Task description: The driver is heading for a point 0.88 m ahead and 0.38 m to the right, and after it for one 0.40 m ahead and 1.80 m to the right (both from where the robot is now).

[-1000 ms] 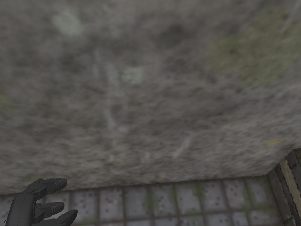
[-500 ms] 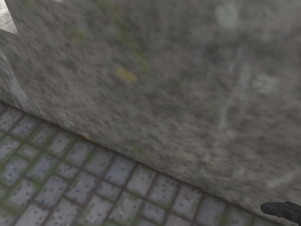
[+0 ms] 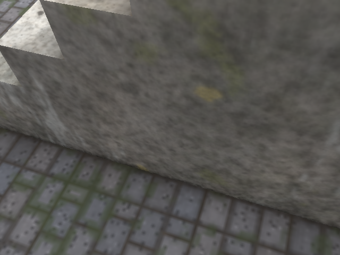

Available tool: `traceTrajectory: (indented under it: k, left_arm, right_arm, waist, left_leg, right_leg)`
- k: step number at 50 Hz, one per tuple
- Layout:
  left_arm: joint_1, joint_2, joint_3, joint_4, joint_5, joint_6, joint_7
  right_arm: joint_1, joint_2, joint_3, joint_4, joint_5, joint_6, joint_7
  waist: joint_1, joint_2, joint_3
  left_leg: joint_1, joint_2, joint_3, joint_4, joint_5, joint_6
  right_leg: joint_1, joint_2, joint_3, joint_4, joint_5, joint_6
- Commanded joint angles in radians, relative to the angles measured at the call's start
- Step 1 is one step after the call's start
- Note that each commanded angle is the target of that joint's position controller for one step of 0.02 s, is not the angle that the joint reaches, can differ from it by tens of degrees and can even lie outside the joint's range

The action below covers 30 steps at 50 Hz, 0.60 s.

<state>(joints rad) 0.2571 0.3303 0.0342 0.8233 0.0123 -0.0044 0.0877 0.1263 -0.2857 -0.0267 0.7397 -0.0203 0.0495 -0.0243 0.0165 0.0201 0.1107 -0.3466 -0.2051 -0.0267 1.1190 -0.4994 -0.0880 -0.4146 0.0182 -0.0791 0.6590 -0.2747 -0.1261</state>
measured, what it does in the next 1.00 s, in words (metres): steps on the spot, turning right: left foot, then right foot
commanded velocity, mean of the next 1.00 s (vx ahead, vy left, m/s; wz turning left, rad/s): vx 0.08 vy -0.12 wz -0.85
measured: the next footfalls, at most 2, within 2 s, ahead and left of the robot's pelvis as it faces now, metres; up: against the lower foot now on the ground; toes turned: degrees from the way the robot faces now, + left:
left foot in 0.24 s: +0.15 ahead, +0.28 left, +0.00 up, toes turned -19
right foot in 0.68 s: +0.03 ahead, +0.01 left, +0.00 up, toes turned -41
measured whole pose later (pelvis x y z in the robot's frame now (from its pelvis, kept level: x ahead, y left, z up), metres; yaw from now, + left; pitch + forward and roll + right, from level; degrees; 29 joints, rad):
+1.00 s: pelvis +0.08 -0.01 +0.01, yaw -50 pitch +2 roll +0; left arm 0.20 0.35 0.07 0.65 0.01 0.02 -0.07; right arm 0.25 -0.39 -0.07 0.87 0.00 -0.08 -0.12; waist 0.06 -0.01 0.13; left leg -0.35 0.01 -0.01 0.54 -0.23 0.08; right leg -0.22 0.23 0.16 0.68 -0.43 -0.06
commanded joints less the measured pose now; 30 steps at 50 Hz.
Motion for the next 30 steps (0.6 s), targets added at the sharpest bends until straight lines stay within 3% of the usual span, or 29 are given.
traceTrajectory:
  k: [1, 2, 3, 5, 6, 7, 8, 9, 10, 11, 12, 13, 14, 15, 16, 17, 19, 21, 22, 23, 25, 26, 28, 30]
  left_arm:
    - [-0.035, 0.219, 0.038, -0.069, -0.024, -0.035, 0.001]
    - [-0.070, 0.217, 0.040, -0.085, -0.036, -0.015, 0.001]
    - [-0.093, 0.234, 0.046, -0.107, -0.030, 0.012, 0.003]
    - [-0.123, 0.220, 0.055, -0.135, -0.034, 0.037, -0.001]
    - [-0.111, 0.170, 0.056, -0.084, -0.093, 0.065, 0.003]
    - [-0.064, 0.195, 0.070, -0.091, -0.096, 0.079, 0.001]
    - [-0.069, 0.223, 0.079, -0.104, -0.079, 0.086, -0.006]
    - [-0.102, 0.213, 0.076, -0.128, -0.067, 0.084, -0.012]
    - [-0.136, 0.165, 0.060, -0.163, -0.065, 0.074, -0.022]
    - [-0.192, 0.093, 0.040, -0.189, -0.053, 0.067, -0.032]
    - [-0.101, -0.002, 0.024, -0.190, -0.025, 0.053, -0.049]
    - [-0.043, 0.022, 0.028, -0.272, -0.028, 0.025, -0.079]
    - [-0.068, 0.134, 0.057, -0.267, -0.045, 0.030, -0.082]
    - [-0.058, 0.202, 0.087, -0.230, -0.064, 0.054, -0.071]
    - [-0.049, 0.201, 0.097, -0.203, -0.072, 0.078, -0.058]
    - [-0.051, 0.188, 0.095, -0.201, -0.061, 0.092, -0.051]
    - [-0.122, 0.132, 0.085, -0.243, -0.049, 0.104, -0.061]
    - [-0.195, 0.060, 0.061, -0.293, -0.039, 0.103, -0.075]
    - [-0.228, 0.051, 0.055, -0.305, -0.040, 0.098, -0.076]
    - [-0.261, 0.040, 0.046, -0.331, -0.046, 0.092, -0.076]
    - [-0.292, 0.043, 0.040, -0.342, -0.037, 0.089, -0.084]
    - [-0.297, 0.044, 0.036, -0.336, -0.043, 0.083, -0.081]
    - [-0.304, 0.062, 0.044, -0.335, -0.044, 0.076, -0.085]
    - [-0.280, 0.072, 0.051, -0.307, -0.046, 0.071, -0.096]
  right_arm:
    - [-0.017, -0.218, -0.061, -0.154, 0.002, -0.025, -0.004]
    - [0.005, -0.179, -0.056, -0.144, -0.020, -0.010, -0.002]
    - [0.014, -0.136, -0.045, -0.150, -0.022, 0.001, 0.010]
    - [0.024, -0.014, -0.013, -0.135, 0.016, 0.004, 0.014]
    - [-0.032, 0.016, 0.001, -0.171, 0.033, -0.032, 0.016]
    - [-0.063, 0.008, -0.002, -0.162, 0.048, -0.054, 0.016]
    - [-0.008, -0.021, -0.021, -0.117, 0.051, -0.066, 0.014]
    - [0.057, -0.040, -0.034, -0.078, 0.046, -0.066, 0.013]
    - [0.114, -0.044, -0.042, -0.048, 0.052, -0.055, 0.016]
    - [0.204, -0.075, -0.059, -0.008, 0.043, -0.043, 0.024]
    - [0.178, -0.123, -0.058, -0.034, 0.014, -0.035, 0.019]
    - [0.188, -0.284, -0.100, -0.057, -0.038, -0.042, 0.029]
    - [0.092, -0.311, -0.117, -0.079, -0.033, -0.064, 0.038]
    - [-0.049, -0.241, -0.101, -0.099, -0.007, -0.072, 0.040]
    - [-0.133, -0.173, -0.082, -0.116, 0.010, -0.071, 0.032]
    - [-0.173, -0.133, -0.069, -0.117, 0.026, -0.066, 0.022]
    - [-0.103, -0.112, -0.061, -0.084, 0.029, -0.066, 0.000]
    - [-0.010, -0.144, -0.074, -0.044, 0.036, -0.058, -0.009]
    - [0.029, -0.152, -0.077, -0.025, 0.038, -0.062, -0.006]
    - [0.051, -0.177, -0.081, -0.009, 0.034, -0.064, -0.007]
    - [0.043, -0.211, -0.094, 0.004, 0.034, -0.067, -0.005]
    - [0.030, -0.207, -0.093, 0.004, 0.037, -0.070, -0.002]
    - [0.022, -0.243, -0.105, 0.014, 0.033, -0.066, 0.003]
    - [-0.001, -0.260, -0.114, 0.017, 0.037, -0.062, 0.009]
  waist:
    - [-0.028, -0.075, -0.051]
    - [-0.036, -0.042, -0.056]
    - [-0.045, -0.040, -0.065]
    - [-0.062, -0.076, -0.086]
    - [-0.096, -0.180, -0.143]
    - [-0.053, -0.179, -0.155]
    - [-0.058, -0.171, -0.173]
    - [-0.078, -0.166, -0.176]
    - [-0.101, -0.155, -0.143]
    - [-0.138, -0.068, -0.130]
    - [-0.072, 0.120, -0.150]
    - [-0.020, 0.248, -0.311]
    - [0.011, 0.219, -0.266]
    - [0.056, 0.179, -0.148]
    - [0.079, 0.163, -0.121]
    - [0.084, 0.157, -0.110]
    - [0.055, 0.119, -0.139]
    - [0.015, 0.104, -0.158]
    - [-0.005, 0.093, -0.180]
    - [-0.019, 0.119, -0.189]
    - [-0.024, 0.127, -0.209]
    - [-0.027, 0.140, -0.197]
    - [-0.021, 0.176, -0.195]
    - [-0.011, 0.172, -0.191]
  left_leg:
    - [-0.390, 0.114, -0.251, 0.389, 0.016, -0.068]
    - [-0.328, 0.132, -0.213, 0.316, 0.050, -0.070]
    - [-0.236, 0.134, -0.164, 0.212, 0.099, -0.050]
    - [-0.076, 0.126, -0.067, -0.085, 0.136, -0.017]
    - [0.045, 0.158, -0.035, -0.326, 0.142, -0.015]
    - [0.072, 0.110, 0.034, -0.437, 0.153, -0.033]
    - [0.137, 0.089, 0.077, -0.517, 0.239, -0.048]
    - [0.216, 0.075, 0.094, -0.606, 0.322, -0.053]
    - [0.282, 0.070, 0.081, -0.682, 0.328, -0.039]
    - [0.398, 0.179, 0.002, -0.726, 0.352, 0.018]
    - [0.444, 0.423, -0.216, -0.683, 0.688, 0.127]
    - [0.352, 0.726, -0.605, -0.800, 0.618, 0.341]
    - [0.251, 0.722, -0.696, -0.884, 0.366, 0.376]
    - [0.143, 0.619, -0.471, -0.892, 0.303, 0.298]
    - [0.101, 0.537, -0.325, -0.874, 0.297, 0.234]
    - [0.087, 0.484, -0.221, -0.851, 0.390, 0.212]
    - [0.131, 0.462, -0.097, -0.828, 0.542, 0.207]
    - [0.262, 0.499, -0.071, -0.815, 0.636, 0.238]
    - [0.320, 0.536, -0.083, -0.818, 0.670, 0.257]
    - [0.372, 0.547, -0.072, -0.807, 0.691, 0.264]
    - [0.403, 0.561, -0.026, -0.808, 0.680, 0.255]
    - [0.391, 0.564, -0.002, -0.808, 0.668, 0.242]
    - [0.370, 0.563, 0.040, -0.787, 0.730, 0.235]
    - [0.373, 0.558, 0.090, -0.754, 0.798, 0.209]
  right_leg:
    - [0.193, -0.418, 0.752, -0.420, -0.190, -0.196]
    - [0.142, -0.330, 0.601, -0.387, -0.079, -0.150]
    - [0.085, -0.239, 0.475, -0.389, 0.000, -0.113]
    - [0.009, -0.141, 0.323, -0.361, 0.169, -0.060]
    - [0.030, -0.042, 0.200, -0.263, 0.236, -0.028]
    - [0.069, -0.032, 0.215, -0.245, 0.260, -0.005]
    - [0.067, -0.039, 0.227, -0.199, 0.248, 0.005]
    - [0.012, -0.035, 0.251, -0.165, 0.185, 0.027]
    - [-0.088, -0.026, 0.286, -0.130, 0.100, 0.050]
    - [-0.261, -0.001, 0.253, 0.045, -0.036, 0.102]
    - [-0.427, 0.070, 0.209, 0.358, -0.406, 0.158]
    - [-0.442, 0.018, 0.265, 0.537, -0.474, 0.180]
    - [-0.399, -0.029, 0.312, 0.652, -0.355, 0.175]
    - [-0.367, -0.038, 0.302, 0.679, -0.250, 0.176]
    - [-0.328, -0.044, 0.260, 0.681, -0.185, 0.186]
    - [-0.292, -0.052, 0.242, 0.678, -0.122, 0.198]
    - [-0.251, -0.051, 0.196, 0.666, -0.039, 0.207]
    - [-0.299, -0.067, 0.171, 0.543, -0.053, 0.207]
    - [-0.303, -0.076, 0.173, 0.489, -0.077, 0.201]
    - [-0.303, -0.084, 0.165, 0.442, -0.089, 0.202]
    - [-0.246, -0.099, 0.142, 0.322, -0.116, 0.197]
    - [-0.213, -0.102, 0.119, 0.263, -0.128, 0.193]
    - [-0.133, -0.091, 0.069, 0.180, -0.133, 0.176]
    - [-0.076, -0.078, 0.031, 0.071, -0.125, 0.147]
Velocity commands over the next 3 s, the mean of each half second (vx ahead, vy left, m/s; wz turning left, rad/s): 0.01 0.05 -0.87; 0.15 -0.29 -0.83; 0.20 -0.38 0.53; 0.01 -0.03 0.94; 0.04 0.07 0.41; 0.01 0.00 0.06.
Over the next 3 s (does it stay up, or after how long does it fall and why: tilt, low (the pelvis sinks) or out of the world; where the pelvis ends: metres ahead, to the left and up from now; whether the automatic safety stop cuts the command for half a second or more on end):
stays up -0.03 -0.29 0.02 its command is cut before an obstacle from the start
